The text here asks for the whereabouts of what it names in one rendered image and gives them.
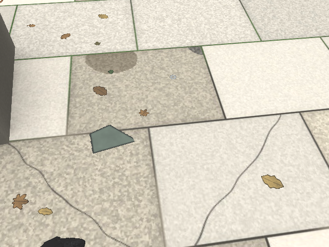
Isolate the robot left hand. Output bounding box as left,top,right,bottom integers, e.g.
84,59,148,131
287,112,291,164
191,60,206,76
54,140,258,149
41,236,85,247

